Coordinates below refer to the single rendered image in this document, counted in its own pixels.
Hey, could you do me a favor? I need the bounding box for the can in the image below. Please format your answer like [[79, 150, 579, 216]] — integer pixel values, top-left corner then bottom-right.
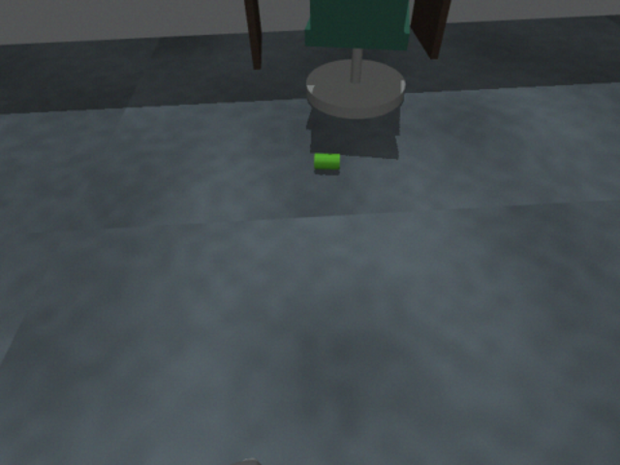
[[314, 153, 340, 170]]

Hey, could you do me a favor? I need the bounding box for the office chair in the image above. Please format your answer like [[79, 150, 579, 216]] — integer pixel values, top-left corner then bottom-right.
[[304, 0, 410, 119]]

